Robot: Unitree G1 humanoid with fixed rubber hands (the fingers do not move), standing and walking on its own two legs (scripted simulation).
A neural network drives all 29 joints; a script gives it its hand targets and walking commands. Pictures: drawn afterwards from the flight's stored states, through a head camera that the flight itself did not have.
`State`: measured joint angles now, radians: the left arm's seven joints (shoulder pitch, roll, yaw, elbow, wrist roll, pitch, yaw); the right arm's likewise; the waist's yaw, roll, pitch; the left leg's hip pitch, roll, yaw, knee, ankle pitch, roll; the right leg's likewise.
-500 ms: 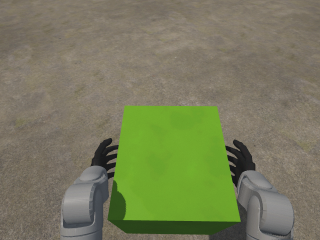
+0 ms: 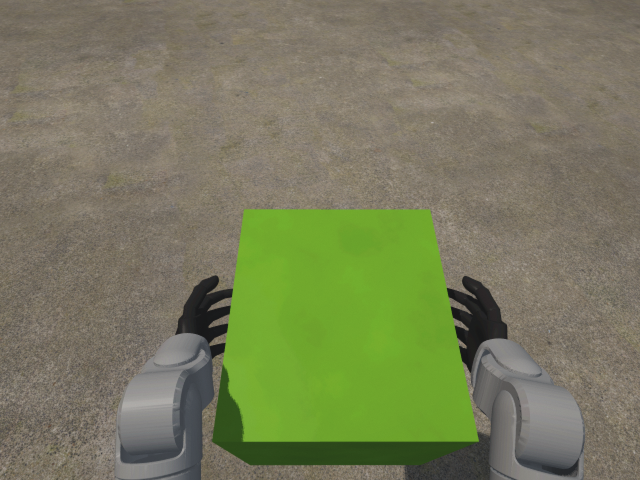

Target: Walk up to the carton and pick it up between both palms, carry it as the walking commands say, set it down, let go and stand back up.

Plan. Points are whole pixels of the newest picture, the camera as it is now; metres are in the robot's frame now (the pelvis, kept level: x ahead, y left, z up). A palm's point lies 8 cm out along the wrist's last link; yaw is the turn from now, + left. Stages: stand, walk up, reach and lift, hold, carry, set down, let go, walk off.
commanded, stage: carry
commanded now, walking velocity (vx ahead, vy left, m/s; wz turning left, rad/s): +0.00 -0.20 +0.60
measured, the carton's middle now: (336, 343) +0.30 +0.00 +0.02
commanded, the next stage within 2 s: none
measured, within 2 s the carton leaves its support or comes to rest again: neither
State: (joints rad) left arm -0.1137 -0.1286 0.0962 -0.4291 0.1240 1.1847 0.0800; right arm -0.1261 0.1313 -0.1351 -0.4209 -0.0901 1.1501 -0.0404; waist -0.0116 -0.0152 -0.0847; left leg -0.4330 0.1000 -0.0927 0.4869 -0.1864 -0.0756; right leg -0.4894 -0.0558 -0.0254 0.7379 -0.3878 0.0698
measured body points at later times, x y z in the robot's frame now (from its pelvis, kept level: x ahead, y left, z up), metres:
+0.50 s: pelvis -0.02 -0.10 -0.01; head -0.02 -0.07 +0.44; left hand +0.16 +0.15 +0.04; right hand +0.30 -0.13 +0.07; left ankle -0.06 -0.04 -0.74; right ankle +0.00 -0.20 -0.70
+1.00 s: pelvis -0.01 -0.24 +0.00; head +0.01 -0.26 +0.45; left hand +0.13 +0.03 +0.07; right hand +0.31 -0.23 +0.05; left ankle -0.09 -0.12 -0.67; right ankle +0.07 -0.32 -0.74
